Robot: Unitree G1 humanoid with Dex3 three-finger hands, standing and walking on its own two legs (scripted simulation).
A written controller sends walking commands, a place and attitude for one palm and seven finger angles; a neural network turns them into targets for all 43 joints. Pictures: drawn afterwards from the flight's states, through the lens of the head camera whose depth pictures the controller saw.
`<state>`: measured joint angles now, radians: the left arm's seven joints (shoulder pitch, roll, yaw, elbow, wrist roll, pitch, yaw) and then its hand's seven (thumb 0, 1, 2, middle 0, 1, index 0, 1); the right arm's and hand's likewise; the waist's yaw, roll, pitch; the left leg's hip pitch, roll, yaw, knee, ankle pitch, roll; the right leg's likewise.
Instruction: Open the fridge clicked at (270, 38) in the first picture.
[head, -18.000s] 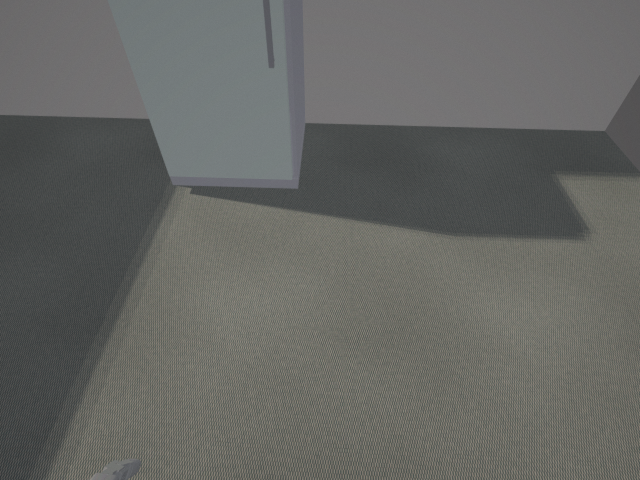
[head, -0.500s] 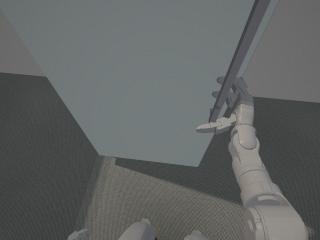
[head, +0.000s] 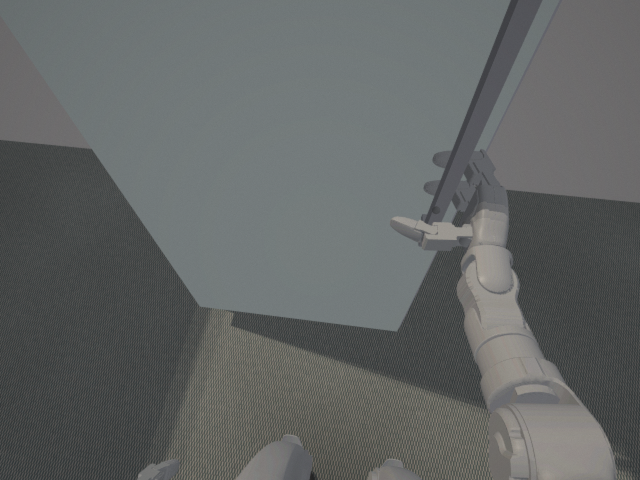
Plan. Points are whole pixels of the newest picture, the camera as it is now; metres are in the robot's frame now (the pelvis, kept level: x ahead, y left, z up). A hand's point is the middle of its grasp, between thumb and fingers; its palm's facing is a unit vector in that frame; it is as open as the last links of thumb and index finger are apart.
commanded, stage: grip the handle and tug to test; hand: right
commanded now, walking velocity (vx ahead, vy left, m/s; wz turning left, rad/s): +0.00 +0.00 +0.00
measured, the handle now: (469, 120) +0.51 -0.08 +0.16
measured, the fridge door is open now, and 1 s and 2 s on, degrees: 0 1 20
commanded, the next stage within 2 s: pull the door a little, standing still in 1.08 s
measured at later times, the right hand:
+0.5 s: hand (429, 208) +0.45 -0.06 +0.07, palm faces -0.04 +1.00 -0.01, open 5.5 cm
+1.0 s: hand (428, 215) +0.44 -0.06 +0.07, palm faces -0.04 +1.00 -0.02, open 5.7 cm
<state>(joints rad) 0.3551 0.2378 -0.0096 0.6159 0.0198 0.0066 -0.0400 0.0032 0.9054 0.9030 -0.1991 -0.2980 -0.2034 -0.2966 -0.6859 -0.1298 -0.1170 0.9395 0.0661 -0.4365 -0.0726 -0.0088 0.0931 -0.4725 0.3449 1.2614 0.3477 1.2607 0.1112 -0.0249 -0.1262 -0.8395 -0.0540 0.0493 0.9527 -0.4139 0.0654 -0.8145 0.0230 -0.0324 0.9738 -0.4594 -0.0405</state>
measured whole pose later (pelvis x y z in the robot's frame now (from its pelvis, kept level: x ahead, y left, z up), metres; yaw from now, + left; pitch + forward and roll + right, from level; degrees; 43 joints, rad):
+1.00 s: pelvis +0.02 +0.01 +0.01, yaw +1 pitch +16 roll -1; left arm 0.36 0.23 0.00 0.57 0.01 0.02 -0.05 0.00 0.91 0.90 -0.20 -0.30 -0.20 -0.30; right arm -0.47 -0.11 -0.08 0.69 0.08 -0.37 -0.06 0.01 -0.78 -0.79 0.33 1.34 0.32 1.37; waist 0.10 -0.03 -0.14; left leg -0.76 -0.07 0.03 0.91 -0.43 0.08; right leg -0.72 0.01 -0.05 0.91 -0.47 -0.03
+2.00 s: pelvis -0.01 +0.04 +0.06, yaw -3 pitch +2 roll -2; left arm 0.20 0.19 -0.03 0.56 0.03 0.10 0.08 0.00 0.90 0.90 -0.20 -0.30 -0.21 -0.30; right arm 0.02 -0.06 0.19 0.30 0.01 -0.18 -0.06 0.02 -0.70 -0.81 0.34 1.26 0.43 1.40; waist 0.05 -0.04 0.00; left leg -0.35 -0.05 0.05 0.57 -0.27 0.06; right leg -0.30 0.03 0.03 0.50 -0.23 0.01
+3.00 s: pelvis -0.04 +0.44 +0.04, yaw -45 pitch -1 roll +0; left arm 0.15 0.21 0.04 0.72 0.00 -0.11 0.10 0.01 0.90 0.90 -0.20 -0.30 -0.21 -0.30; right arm 0.05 -0.12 0.03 0.12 -0.04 -0.11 -0.07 0.00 -0.71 -0.83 0.39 1.34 0.38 1.40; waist 0.04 -0.06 0.13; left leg -0.36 0.09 0.09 0.71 -0.33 -0.02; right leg -0.57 -0.07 0.01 1.16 -0.59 0.05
